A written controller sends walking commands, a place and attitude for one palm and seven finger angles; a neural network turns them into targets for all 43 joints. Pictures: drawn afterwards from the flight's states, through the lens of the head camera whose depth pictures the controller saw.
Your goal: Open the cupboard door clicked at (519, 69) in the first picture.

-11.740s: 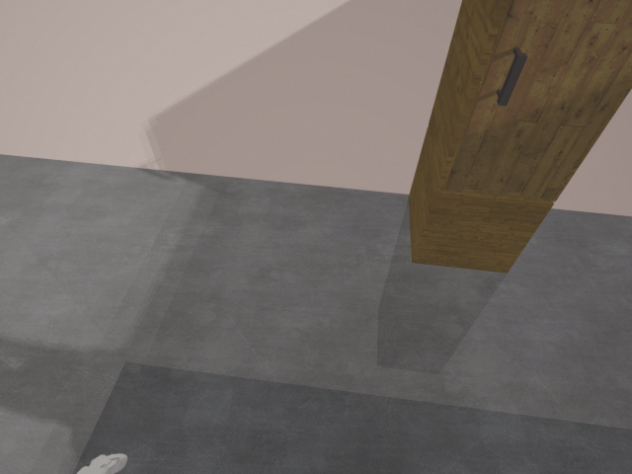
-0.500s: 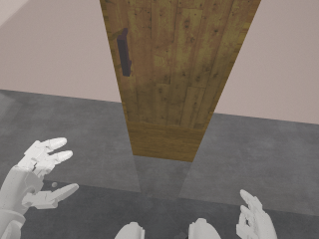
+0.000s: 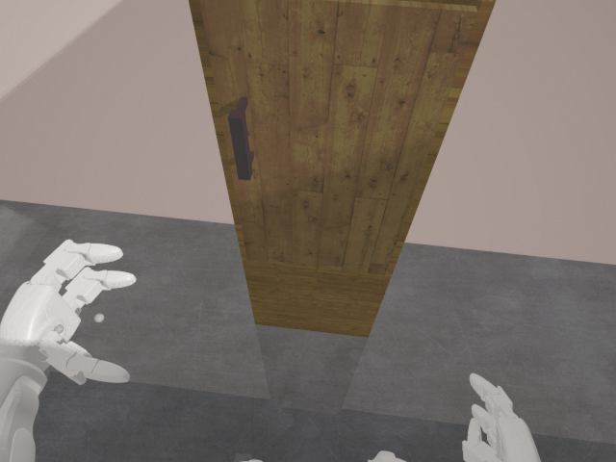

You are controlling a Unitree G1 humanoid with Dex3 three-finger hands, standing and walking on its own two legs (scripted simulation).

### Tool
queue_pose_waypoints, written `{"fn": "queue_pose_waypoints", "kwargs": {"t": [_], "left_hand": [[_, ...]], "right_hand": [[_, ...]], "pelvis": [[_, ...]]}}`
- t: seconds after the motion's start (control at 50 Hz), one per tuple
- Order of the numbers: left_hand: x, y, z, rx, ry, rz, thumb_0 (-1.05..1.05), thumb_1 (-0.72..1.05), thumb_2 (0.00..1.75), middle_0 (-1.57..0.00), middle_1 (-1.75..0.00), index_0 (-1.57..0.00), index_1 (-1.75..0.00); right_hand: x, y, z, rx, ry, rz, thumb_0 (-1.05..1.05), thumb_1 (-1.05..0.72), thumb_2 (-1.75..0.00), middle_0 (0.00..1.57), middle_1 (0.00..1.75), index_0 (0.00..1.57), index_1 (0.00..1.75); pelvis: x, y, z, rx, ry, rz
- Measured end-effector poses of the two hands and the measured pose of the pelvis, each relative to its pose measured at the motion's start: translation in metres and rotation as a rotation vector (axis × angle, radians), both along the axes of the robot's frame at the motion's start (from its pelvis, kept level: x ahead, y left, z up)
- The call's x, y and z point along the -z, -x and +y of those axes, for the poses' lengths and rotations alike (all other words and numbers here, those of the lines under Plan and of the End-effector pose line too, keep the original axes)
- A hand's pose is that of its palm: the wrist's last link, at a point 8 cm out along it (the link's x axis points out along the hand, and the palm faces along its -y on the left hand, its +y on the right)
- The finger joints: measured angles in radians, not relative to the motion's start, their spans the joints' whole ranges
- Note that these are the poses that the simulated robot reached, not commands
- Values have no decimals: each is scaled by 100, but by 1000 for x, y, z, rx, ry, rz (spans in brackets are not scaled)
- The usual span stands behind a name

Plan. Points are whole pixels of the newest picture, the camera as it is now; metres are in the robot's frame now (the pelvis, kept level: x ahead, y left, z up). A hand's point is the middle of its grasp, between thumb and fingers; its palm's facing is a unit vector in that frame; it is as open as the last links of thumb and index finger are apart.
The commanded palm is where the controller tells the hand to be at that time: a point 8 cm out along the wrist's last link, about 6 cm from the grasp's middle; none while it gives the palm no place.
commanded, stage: raise the hand with hooked fingers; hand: left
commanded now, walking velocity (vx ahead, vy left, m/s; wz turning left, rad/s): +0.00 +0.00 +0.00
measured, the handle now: (244, 139) +0.56 +0.15 +0.10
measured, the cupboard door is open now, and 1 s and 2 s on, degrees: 0 0 0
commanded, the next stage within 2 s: move the hooked fingers beside the handle in 0.80 s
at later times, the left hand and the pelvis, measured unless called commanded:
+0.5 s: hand (107, 272) +0.30 +0.26 +0.11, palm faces -0.04 -1.00 -0.03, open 14.0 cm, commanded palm +0.27 +0.31 +0.11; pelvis +0.00 -0.01 +0.02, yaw -1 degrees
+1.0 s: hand (104, 274) +0.29 +0.26 +0.11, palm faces -0.03 -1.00 -0.02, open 14.0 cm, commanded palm +0.28 +0.31 +0.11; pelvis +0.00 -0.01 +0.02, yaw -1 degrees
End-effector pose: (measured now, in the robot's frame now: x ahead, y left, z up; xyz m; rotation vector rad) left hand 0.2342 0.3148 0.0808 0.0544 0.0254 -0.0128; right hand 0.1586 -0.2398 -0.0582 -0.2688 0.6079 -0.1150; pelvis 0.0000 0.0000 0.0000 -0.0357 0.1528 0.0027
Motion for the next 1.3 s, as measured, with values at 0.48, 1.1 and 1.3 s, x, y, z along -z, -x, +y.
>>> {"fn": "queue_pose_waypoints", "kwargs": {"t": [0.48, 1.1, 1.3], "left_hand": [[-27, -45, -2, 22, 28, 4, -1, -50, 30, -30, -120, -30, -120], [-24, -55, -5, 20, 45, -7, -1, -50, 30, -30, -120, -30, -120], [-24, -94, -16, 47, 52, 3, -1, -50, 30, -30, -120, -30, -120]], "right_hand": [[-5, 27, -21, 73, 8, 75, 1, -91, -90, 20, 30, 20, 30], [-3, 22, -15, 47, 19, 74, 1, -91, -90, 20, 30, 21, 30], [6, 47, -22, 91, 23, 149, 1, -91, -90, 20, 30, 21, 30]], "pelvis": [[-16, 0, -7, 19, -21, -31], [-14, 8, -7, 6, -21, -38], [-12, 10, -8, 18, -25, -10]]}}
